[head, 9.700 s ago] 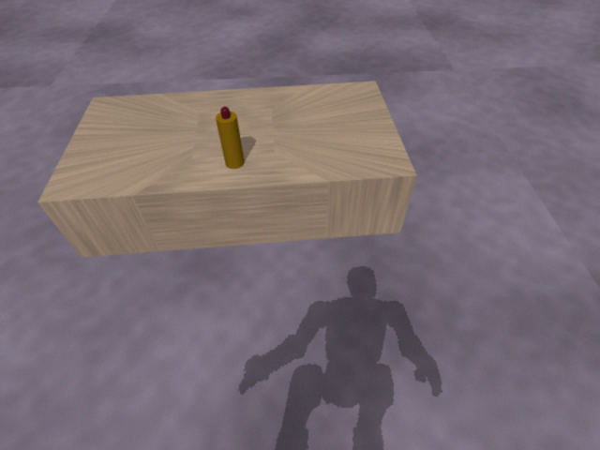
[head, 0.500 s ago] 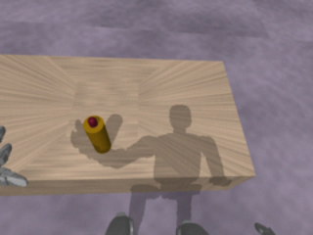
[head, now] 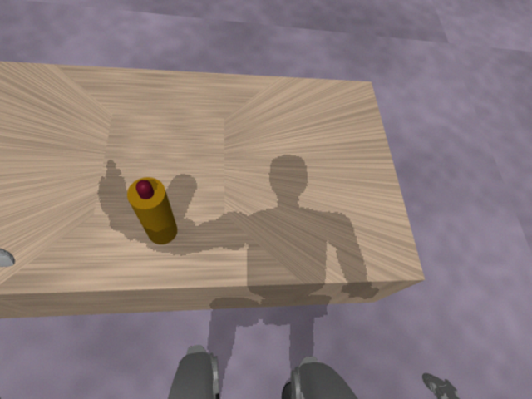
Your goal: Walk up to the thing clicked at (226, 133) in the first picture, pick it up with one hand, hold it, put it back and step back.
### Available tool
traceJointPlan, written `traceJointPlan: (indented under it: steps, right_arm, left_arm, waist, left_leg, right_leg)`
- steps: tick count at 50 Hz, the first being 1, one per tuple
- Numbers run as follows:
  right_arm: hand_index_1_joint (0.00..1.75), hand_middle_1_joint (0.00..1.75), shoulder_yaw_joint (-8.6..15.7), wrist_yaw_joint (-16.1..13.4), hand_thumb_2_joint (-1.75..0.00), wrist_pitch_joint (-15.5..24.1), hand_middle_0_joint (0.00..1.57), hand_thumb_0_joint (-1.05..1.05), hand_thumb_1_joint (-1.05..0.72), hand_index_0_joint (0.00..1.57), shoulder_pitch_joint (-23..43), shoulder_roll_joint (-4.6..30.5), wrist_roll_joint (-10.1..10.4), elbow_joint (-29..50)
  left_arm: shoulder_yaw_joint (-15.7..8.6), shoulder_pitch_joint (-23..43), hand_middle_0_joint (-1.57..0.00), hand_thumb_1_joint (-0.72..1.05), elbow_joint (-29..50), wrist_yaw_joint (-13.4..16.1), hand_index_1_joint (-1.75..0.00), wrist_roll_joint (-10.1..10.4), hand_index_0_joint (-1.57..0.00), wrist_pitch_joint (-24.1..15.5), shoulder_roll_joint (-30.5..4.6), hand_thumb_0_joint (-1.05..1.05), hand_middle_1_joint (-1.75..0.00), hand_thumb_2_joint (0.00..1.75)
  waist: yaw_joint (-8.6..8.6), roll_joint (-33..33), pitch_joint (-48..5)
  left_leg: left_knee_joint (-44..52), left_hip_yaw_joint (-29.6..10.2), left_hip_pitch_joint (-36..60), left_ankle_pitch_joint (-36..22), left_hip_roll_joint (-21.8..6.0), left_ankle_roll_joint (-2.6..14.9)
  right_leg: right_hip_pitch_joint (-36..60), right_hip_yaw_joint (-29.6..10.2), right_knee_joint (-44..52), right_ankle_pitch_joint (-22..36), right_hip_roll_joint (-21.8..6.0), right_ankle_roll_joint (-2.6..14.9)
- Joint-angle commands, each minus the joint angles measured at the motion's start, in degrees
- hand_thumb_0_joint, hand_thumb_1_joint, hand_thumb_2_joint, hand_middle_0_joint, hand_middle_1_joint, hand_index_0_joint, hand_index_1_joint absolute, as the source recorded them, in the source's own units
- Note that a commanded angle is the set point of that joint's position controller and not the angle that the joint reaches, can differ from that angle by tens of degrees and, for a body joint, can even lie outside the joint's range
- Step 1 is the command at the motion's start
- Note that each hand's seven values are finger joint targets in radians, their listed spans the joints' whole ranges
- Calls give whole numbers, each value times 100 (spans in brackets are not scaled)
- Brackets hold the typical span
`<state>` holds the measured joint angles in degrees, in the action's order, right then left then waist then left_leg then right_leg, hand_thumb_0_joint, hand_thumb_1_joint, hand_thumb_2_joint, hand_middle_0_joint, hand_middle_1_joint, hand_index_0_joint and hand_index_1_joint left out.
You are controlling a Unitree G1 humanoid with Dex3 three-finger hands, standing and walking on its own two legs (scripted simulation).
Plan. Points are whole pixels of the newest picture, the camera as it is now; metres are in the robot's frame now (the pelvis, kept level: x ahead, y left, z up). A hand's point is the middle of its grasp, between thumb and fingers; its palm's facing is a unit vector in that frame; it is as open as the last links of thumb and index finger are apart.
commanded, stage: go down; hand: left
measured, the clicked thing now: (154, 210) +0.51 +0.22 -0.25
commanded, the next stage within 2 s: none
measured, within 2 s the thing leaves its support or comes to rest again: neither
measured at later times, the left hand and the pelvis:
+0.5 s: hand out of the picture +0.40 +0.39 +0.01, palm faces +0.20 -0.98 -0.08, open 17.6 cm; pelvis +0.01 +0.00 -0.01, yaw +0 degrees
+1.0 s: hand out of the picture +0.41 +0.39 +0.02, palm faces +0.20 -0.98 -0.06, open 17.7 cm; pelvis +0.00 +0.01 -0.01, yaw +0 degrees
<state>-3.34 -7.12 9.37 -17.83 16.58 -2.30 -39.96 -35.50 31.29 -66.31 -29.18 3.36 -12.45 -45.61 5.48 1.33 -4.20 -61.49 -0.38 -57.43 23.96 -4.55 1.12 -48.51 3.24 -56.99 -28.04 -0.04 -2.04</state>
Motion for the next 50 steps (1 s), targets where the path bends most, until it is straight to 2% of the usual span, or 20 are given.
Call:
traceJointPlan:
  steps: [1,4,6,9,13,14,22,27,30,32,33,36,39,41,42,43,45,47,48,50]
  right_arm:
    - [30,30,472,-127,-90,154,20,0,-90,20,-693,1217,12,343]
    - [30,30,441,-136,-90,126,20,0,-90,20,-750,1222,-1,337]
    - [30,30,441,-125,-90,123,20,0,-90,20,-711,1229,-5,351]
    - [30,30,421,-133,-90,95,20,0,-90,20,-798,1229,-4,346]
    - [30,30,399,-135,-90,83,20,0,-91,20,-779,1188,-7,353]
    - [30,30,402,-140,-90,85,20,0,-91,20,-820,1205,-8,322]
    - [30,30,392,-119,-90,49,20,0,-91,20,-842,1232,-29,306]
    - [30,30,356,-116,-91,34,20,0,-91,20,-837,1205,-37,312]
    - [30,30,359,-106,-90,34,20,0,-91,20,-802,1211,-38,354]
    - [30,30,349,-116,-90,26,20,0,-91,20,-833,1218,-32,362]
    - [30,30,330,-116,-90,30,20,0,-91,20,-829,1212,-34,353]
    - [30,30,338,-106,-90,30,20,0,-91,20,-846,1248,-49,333]
    - [30,30,327,-92,-90,26,20,0,-91,20,-858,1261,-50,336]
    - [30,30,301,-95,-90,10,20,0,-91,20,-902,1248,-53,353]
    - [30,30,298,-97,-90,7,20,0,-91,20,-879,1246,-48,339]
    - [30,30,291,-86,-90,10,20,0,-91,20,-887,1259,-54,318]
    - [30,30,287,-94,-90,-1,20,0,-91,20,-892,1246,-63,352]
    - [30,30,284,-91,-90,10,20,0,-91,20,-884,1246,-53,328]
    - [30,30,268,-85,-90,12,20,0,-91,20,-843,1241,-55,387]
    - [30,30,289,-99,-90,13,20,0,-90,20,-893,1277,-50,349]
  left_arm:
    - [-322,1507,-6,-54,1059,-17,-4,178,-4,-362,-2226,0,-2,6]
    - [-397,1639,-6,-53,1096,-41,-4,193,-4,-376,-2375,0,-2,6]
    - [-387,1470,-6,-52,1005,-60,-4,206,-4,-393,-2295,0,-2,6]
    - [-388,1518,-6,-53,935,-88,-4,225,-4,-352,-2310,0,-2,7]
    - [-412,1737,-6,-58,1019,-106,-4,238,-4,-408,-2410,0,-2,6]
    - [-490,1744,-6,-59,1066,-109,-5,242,-4,-429,-2486,0,-3,6]
    - [-448,1867,-7,-60,1061,-165,-5,230,-5,-443,-2492,0,-3,6]
    - [-516,1929,-7,-61,953,-188,-5,240,-5,-450,-2574,0,-4,5]
    - [-451,2109,-7,-61,960,-179,-5,228,-5,-471,-2572,0,-3,5]
    - [-464,2068,-7,-61,870,-186,-5,246,-5,-442,-2554,0,-3,4]
    - [-546,2048,-7,-61,942,-192,-5,246,-5,-473,-2691,0,-3,5]
    - [-517,2166,-7,-61,934,-219,-5,234,-5,-480,-2706,0,-3,4]
    - [-536,2202,-7,-61,903,-235,-5,236,-5,-491,-2740,0,-3,4]
    - [-513,2261,-7,-61,815,-249,-5,250,-5,-487,-2714,0,-3,5]
    - [-632,2292,-7,-61,939,-252,-6,252,-5,-519,-2878,0,-4,5]
    - [-632,2290,-7,-61,900,-266,-5,255,-5,-519,-2897,0,-4,4]
    - [-518,2304,-7,-61,804,-297,-5,245,-5,-506,-2784,0,-3,4]
    - [-601,2452,-7,-61,850,-289,-5,257,-5,-513,-2891,0,-4,4]
    - [-576,2500,-7,-61,910,-286,-5,250,-5,-519,-2952,0,-3,4]
    - [-543,2458,-7,-61,777,-306,-5,249,-5,-513,-2875,0,-4,4]
  waist:
    - [-125,-1359,-2412]
    - [-142,-1440,-2480]
    - [-197,-1482,-2430]
    - [-141,-1313,-2504]
    - [-82,-1263,-2495]
    - [-114,-1266,-2584]
    - [-104,-1529,-2669]
    - [-89,-1473,-2619]
    - [-48,-1440,-2533]
    - [-3,-1281,-2554]
    - [-72,-1371,-2569]
    - [-58,-1543,-2672]
    - [-65,-1589,-2686]
    - [24,-1388,-2636]
    - [-48,-1487,-2708]
    - [-67,-1625,-2787]
    - [17,-1492,-2753]
    - [-11,-1562,-2685]
    - [-40,-1613,-2603]
    - [32,-1593,-2655]
  left_leg:
    - [750,-357,2918,-1638,60,-61]
    - [718,-437,2973,-1780,23,-89]
    - [738,-463,2950,-1786,15,-116]
    - [623,-404,2922,-2064,46,-68]
    - [533,-323,2698,-1804,94,-11]
    - [512,-353,2756,-1939,90,-21]
    - [481,-458,3027,-2302,37,-87]
    - [440,-467,2850,-2116,43,-73]
    - [470,-426,2715,-1700,65,-51]
    - [406,-375,2626,-1708,93,-12]
    - [424,-390,2597,-1723,91,-27]
    - [396,-485,2833,-2027,42,-77]
    - [406,-556,2838,-1991,18,-106]
    - [333,-476,2685,-1955,59,-46]
    - [345,-499,2666,-1959,63,-68]
    - [328,-527,2811,-2147,43,-93]
    - [277,-458,2792,-2031,56,-48]
    - [311,-515,2672,-1848,52,-78]
    - [326,-436,2564,-1531,87,-55]
    - [350,-535,2651,-1600,41,-87]
  right_leg:
    - [-200,26,608,1160,158,332]
    - [-306,66,560,1144,166,344]
    - [-356,84,509,1115,175,358]
    - [-236,70,541,1333,173,338]
    - [-161,5,568,1338,156,325]
    - [-175,23,523,1396,155,324]
    - [-480,80,413,1382,163,340]
    - [-459,74,406,1331,162,332]
    - [-466,33,433,1146,162,343]
    - [-377,17,475,1247,165,322]
    - [-371,25,429,1235,163,332]
    - [-602,81,335,1251,179,341]
    - [-717,103,286,1148,179,350]
    - [-536,66,353,1274,173,333]
    - [-548,78,303,1266,178,340]
    - [-640,90,248,1301,168,341]
    - [-581,58,321,1318,177,328]
    - [-692,74,267,1150,182,343]
    - [-661,21,336,1003,168,349]
    - [-781,86,261,1016,195,348]
